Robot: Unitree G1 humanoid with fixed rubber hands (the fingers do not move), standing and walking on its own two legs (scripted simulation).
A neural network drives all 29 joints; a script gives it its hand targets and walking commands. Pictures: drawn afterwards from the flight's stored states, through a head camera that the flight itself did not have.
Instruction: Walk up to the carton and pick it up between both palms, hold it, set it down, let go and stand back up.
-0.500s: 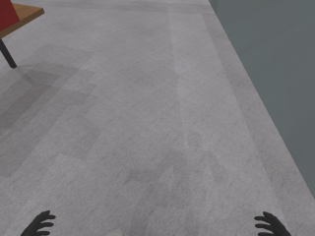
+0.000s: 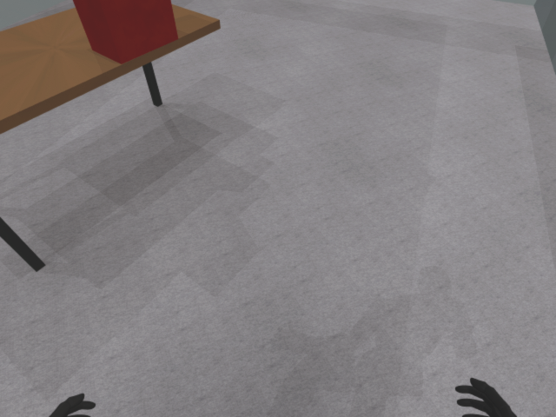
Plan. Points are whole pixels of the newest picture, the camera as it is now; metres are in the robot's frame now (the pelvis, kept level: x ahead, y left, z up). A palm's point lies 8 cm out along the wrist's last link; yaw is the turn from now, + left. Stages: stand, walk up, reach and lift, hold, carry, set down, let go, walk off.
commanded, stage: walk up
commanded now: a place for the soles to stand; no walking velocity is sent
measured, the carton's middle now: (125, 6) +1.43 +0.60 +0.00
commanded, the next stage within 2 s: none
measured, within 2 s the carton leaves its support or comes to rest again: neither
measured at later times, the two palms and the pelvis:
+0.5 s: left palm (105, 316) +0.29 +0.30 -0.07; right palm (448, 258) +0.42 -0.31 -0.07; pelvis +0.23 -0.04 -0.01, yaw +17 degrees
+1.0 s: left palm (154, 333) +0.28 +0.22 -0.11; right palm (388, 168) +0.70 -0.25 -0.09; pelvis +0.42 -0.07 -0.02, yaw +35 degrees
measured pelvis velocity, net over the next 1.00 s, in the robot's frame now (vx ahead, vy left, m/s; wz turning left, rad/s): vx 0.42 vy -0.07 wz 0.61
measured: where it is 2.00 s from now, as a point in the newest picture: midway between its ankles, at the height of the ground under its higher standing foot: (276, 285)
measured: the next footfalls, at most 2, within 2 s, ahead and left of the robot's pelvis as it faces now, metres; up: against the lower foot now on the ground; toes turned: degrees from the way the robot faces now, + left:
left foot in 0.18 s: +0.20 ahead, +0.12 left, +0.00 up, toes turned +13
right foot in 0.54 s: +0.41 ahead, -0.12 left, +0.00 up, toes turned +15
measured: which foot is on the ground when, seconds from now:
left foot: up 0.00-0.16, down 0.18-0.54, up 0.56-0.98, down 1.00-1.00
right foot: down 0.00-0.20, up 0.22-0.52, down 0.54-1.00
